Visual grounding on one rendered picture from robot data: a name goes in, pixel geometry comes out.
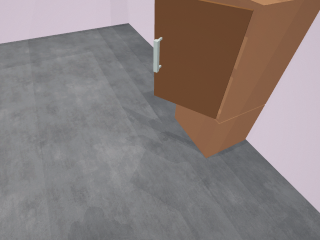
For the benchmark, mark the handle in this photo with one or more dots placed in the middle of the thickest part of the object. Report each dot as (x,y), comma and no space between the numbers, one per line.
(156,54)

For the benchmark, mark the cupboard door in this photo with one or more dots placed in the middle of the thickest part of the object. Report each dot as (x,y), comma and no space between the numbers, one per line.
(200,44)

